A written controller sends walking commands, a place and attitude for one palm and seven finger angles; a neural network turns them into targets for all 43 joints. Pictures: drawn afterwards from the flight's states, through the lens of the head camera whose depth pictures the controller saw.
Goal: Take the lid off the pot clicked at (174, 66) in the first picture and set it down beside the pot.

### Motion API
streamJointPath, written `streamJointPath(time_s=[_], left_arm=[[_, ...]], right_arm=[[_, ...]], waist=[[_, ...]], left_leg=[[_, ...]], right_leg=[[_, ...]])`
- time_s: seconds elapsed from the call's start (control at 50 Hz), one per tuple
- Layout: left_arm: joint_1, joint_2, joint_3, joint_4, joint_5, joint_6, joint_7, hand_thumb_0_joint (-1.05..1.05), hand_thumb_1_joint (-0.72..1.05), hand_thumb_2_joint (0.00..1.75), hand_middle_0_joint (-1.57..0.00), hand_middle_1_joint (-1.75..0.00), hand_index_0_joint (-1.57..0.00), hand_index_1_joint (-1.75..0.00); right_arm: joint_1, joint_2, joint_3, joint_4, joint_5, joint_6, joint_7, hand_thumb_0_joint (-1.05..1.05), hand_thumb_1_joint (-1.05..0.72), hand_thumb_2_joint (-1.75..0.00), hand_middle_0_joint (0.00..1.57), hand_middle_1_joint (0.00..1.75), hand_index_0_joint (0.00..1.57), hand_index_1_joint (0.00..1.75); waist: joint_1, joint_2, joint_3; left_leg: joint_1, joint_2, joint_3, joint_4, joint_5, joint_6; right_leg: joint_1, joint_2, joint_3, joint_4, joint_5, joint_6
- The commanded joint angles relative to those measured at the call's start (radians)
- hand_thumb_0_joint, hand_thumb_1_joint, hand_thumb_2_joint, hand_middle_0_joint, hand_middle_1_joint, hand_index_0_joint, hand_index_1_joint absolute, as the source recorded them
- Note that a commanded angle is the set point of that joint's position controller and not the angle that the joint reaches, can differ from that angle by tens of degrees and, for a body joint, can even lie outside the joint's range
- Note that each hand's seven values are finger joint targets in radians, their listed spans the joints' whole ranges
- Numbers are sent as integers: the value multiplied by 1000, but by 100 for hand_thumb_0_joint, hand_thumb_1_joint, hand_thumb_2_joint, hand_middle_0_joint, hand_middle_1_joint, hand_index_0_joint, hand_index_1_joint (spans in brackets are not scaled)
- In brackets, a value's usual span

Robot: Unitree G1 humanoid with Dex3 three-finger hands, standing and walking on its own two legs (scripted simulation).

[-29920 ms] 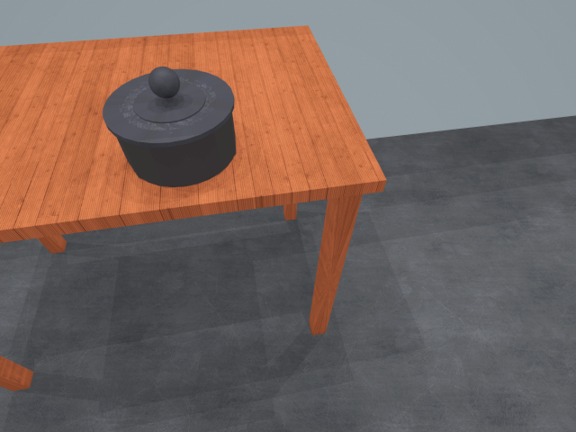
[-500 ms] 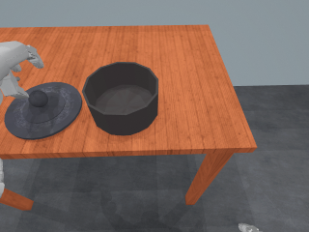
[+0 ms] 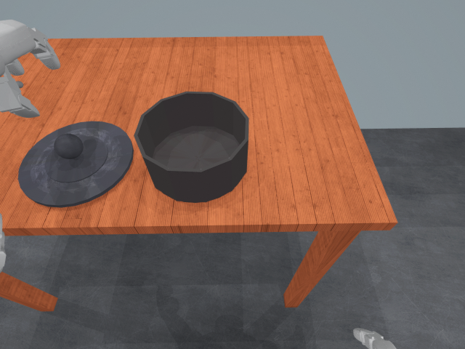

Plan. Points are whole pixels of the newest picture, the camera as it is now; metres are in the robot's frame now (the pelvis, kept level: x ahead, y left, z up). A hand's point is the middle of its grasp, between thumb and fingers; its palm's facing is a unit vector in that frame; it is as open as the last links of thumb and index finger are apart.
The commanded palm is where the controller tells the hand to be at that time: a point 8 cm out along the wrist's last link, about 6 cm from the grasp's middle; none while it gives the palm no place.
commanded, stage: raise the empty hand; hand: left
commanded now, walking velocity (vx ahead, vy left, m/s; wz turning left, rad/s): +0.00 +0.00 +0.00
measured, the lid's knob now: (68, 146) +0.45 +0.31 +0.08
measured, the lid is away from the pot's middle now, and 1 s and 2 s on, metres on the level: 0.23 0.23 0.23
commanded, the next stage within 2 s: draw the hand back to the body in 0.24 s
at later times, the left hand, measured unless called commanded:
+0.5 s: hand (12, 77) +0.44 +0.31 +0.24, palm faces -0.18 -0.07 -0.98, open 11.0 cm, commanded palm +0.40 +0.31 +0.30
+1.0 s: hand (49, 88) +0.39 +0.23 +0.26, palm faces +0.27 -0.80 -0.54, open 11.0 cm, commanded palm +0.34 +0.29 +0.29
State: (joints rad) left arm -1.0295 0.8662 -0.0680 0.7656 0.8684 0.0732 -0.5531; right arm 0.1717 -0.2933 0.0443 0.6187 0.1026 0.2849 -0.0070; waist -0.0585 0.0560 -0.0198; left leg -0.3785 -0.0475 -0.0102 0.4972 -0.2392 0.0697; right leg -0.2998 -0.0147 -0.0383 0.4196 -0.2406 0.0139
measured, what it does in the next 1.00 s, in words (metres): stands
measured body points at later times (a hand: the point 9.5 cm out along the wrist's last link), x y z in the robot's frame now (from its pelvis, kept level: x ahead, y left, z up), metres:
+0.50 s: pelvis +0.01 +0.00 +0.00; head +0.06 -0.02 +0.45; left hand +0.44 +0.31 +0.29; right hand +0.13 -0.26 -0.12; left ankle +0.00 +0.07 -0.74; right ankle -0.02 -0.14 -0.74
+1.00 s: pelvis +0.01 -0.03 +0.00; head +0.03 -0.03 +0.45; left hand +0.37 +0.27 +0.29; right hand +0.17 -0.25 -0.10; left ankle +0.00 +0.07 -0.74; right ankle -0.02 -0.14 -0.74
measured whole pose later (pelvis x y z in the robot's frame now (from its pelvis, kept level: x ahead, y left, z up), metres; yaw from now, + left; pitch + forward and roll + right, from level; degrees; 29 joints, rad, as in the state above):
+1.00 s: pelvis +0.01 -0.03 +0.00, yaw -2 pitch +1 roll +0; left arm -0.52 0.63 0.26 0.21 0.06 -0.01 -0.13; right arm 0.17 -0.24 0.09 0.58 0.07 0.09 -0.04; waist 0.03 0.03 0.02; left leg -0.21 -0.02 0.01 0.42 -0.23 0.03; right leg -0.16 0.01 -0.01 0.39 -0.25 -0.01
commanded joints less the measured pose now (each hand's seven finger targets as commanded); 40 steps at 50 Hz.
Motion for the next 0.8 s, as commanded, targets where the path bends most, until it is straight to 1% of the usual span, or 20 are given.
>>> streamJointPath(time_s=[0.0, 0.02, 0.06, 0.08, 0.16, 0.2, 0.28, 0.32, 0.38, 0.46, 0.5, 0.54, 0.58, 0.6, 0.64, 0.66, 0.68, 0.72, 0.76, 0.78], left_arm=[[-511, 292, 93, -225, 15, 19, 33, 0, -14, 91, -49, -59, -49, -59], [-510, 346, 139, -245, 21, 18, 36, 0, -14, 91, -49, -59, -49, -59], [-504, 346, 142, -271, 13, 17, 34, 0, -14, 91, -49, -59, -49, -59], [-512, 358, 156, -297, 19, 19, 32, 0, -14, 91, -49, -59, -49, -59], [-371, 270, 101, -125, -3, 45, 12, 0, -14, 91, -49, -59, -49, -59], [-406, 243, 71, -171, 4, 53, 7, 0, -14, 91, -49, -59, -49, -59], [-482, 338, 139, -336, 14, 54, 18, 0, -14, 91, -49, -59, -49, -59], [-473, 331, 135, -250, 13, 59, 15, 0, -14, 91, -49, -59, -49, -59], [-413, 385, 189, -287, 7, 50, 16, 0, -14, 91, -49, -59, -49, -59], [-292, 265, 128, -382, -26, 47, 7, 0, -14, 91, -49, -59, -49, -59], [-239, 301, 174, -353, -26, 55, 7, 0, -14, 91, -49, -59, -49, -59], [-253, 360, 220, -400, -29, 58, 8, 0, -14, 91, -49, -59, -49, -59], [-288, 419, 268, -520, -33, 54, 12, 0, -14, 91, -49, -59, -49, -59], [-286, 399, 263, -552, -40, 51, 10, 0, -14, 91, -49, -59, -49, -59], [-211, 349, 242, -515, -55, 59, 3, 0, -14, 91, -49, -59, -49, -59], [-152, 330, 237, -493, -65, 63, 0, 0, -14, 91, -49, -59, -49, -59], [-136, 355, 265, -502, -60, 63, 0, 0, -14, 91, -49, -59, -49, -59], [-89, 322, 246, -499, -70, 69, -5, 0, -14, 91, -49, -59, -49, -59], [-68, 250, 182, -496, -83, 80, -10, 0, -14, 91, -49, -59, -49, -59], [-102, 289, 212, -570, -81, 79, -4, 0, -14, 91, -49, -59, -49, -59]], right_arm=[[-21, -162, -58, -113, -6, -33, -9, 0, -90, -90, 20, 30, 20, 30], [-17, -163, -57, -112, -7, -35, -10, 0, -90, -90, 20, 30, 20, 30], [-19, -164, -57, -116, -8, -42, -9, 0, -90, -90, 20, 30, 20, 30], [-14, -160, -58, -119, -13, -43, -6, 0, -90, -90, 20, 30, 20, 30], [-1, -164, -57, -110, 0, -40, -1, 0, -90, -90, 20, 30, 20, 30], [-19, -161, -54, -121, 0, -35, 1, 0, -90, -90, 20, 30, 20, 30], [-22, -163, -58, -132, -10, -42, 1, 0, -90, -90, 20, 30, 20, 30], [-15, -163, -54, -117, -6, -38, -8, 0, -90, -90, 20, 30, 20, 30], [-22, -162, -52, -137, -5, -42, -6, 0, -90, -90, 20, 30, 20, 30], [-53, -152, -60, -156, -6, -51, 8, 0, -90, -90, 20, 30, 20, 30], [-52, -150, -54, -157, -5, -46, 8, 0, -90, -90, 20, 30, 20, 30], [-66, -155, -49, -162, -6, -41, 5, 0, -90, -90, 20, 30, 20, 30], [-76, -156, -55, -180, -12, -41, 5, 0, -90, -90, 20, 30, 20, 30], [-94, -147, -54, -185, -12, -47, 4, 0, -90, -90, 20, 30, 20, 30], [-92, -142, -52, -177, -12, -47, 4, 0, -90, -90, 20, 30, 20, 30], [-85, -148, -58, -176, -12, -49, 3, 0, -90, -90, 20, 30, 20, 30], [-78, -147, -56, -179, -14, -46, 5, 0, -90, -90, 20, 30, 20, 30], [-104, -143, -49, -185, -11, -42, 5, 0, -90, -90, 20, 30, 20, 30], [-115, -145, -52, -187, -8, -40, 2, 0, -90, -90, 20, 30, 20, 30], [-120, -142, -50, -189, -9, -37, 2, 0, -90, -90, 20, 30, 20, 30]], waist=[[-3, 58, -412], [5, 57, -444], [6, 107, -460], [12, 94, -482], [4, 12, -345], [5, 2, -346], [11, 74, -457], [1, 30, -395], [25, 37, -444], [24, 104, -431], [29, 48, -373], [39, 41, -385], [52, 75, -460], [50, 91, -454], [45, 65, -408], [44, 62, -391], [52, 31, -394], [54, 11, -348], [39, 16, -314], [50, 26, -344]], left_leg=[[314, 9, -49, -25, 433, 5], [328, 10, -49, -24, 460, 6], [362, 11, -59, -16, 553, -3], [370, 10, -62, -18, 567, -2], [284, 17, -41, -32, 468, -2], [279, 18, -40, -42, 430, 0], [358, 15, -51, -22, 554, 2], [318, 13, -42, -30, 482, 8], [313, 7, -35, -27, 504, 10], [377, 22, -54, -11, 626, -1], [322, 20, -43, -17, 538, 6], [298, 13, -38, -28, 490, 9], [331, 5, -42, -23, 523, 13], [350, 5, -50, -17, 580, 13], [336, 12, -48, -20, 554, 10], [330, 12, -46, -20, 535, 10], [313, 9, -39, -20, 501, 10], [276, 8, -30, -29, 432, 8], [266, 7, -22, -34, 363, 9], [280, 7, -31, -40, 374, 10]], right_leg=[[58, 72, -24, -20, 228, -74], [75, 72, -19, -19, 248, -71], [71, 73, -18, -20, 267, -74], [83, 73, -15, -19, 276, -69], [55, 69, -30, -31, 244, -66], [53, 69, -31, -27, 228, -64], [82, 70, -15, -24, 284, -65], [69, 71, -23, -32, 267, -63], [124, 65, -14, -13, 297, -65], [72, 69, -18, -20, 284, -62], [72, 70, -22, -22, 265, -59], [104, 66, -20, -14, 274, -60], [147, 60, -8, -6, 302, -61], [136, 62, -7, -3, 314, -60], [111, 64, -16, -11, 289, -54], [104, 64, -17, -22, 278, -56], [119, 62, -16, -14, 277, -52], [111, 60, -22, -11, 260, -52], [91, 59, -24, -24, 229, -55], [112, 58, -21, -17, 233, -55]])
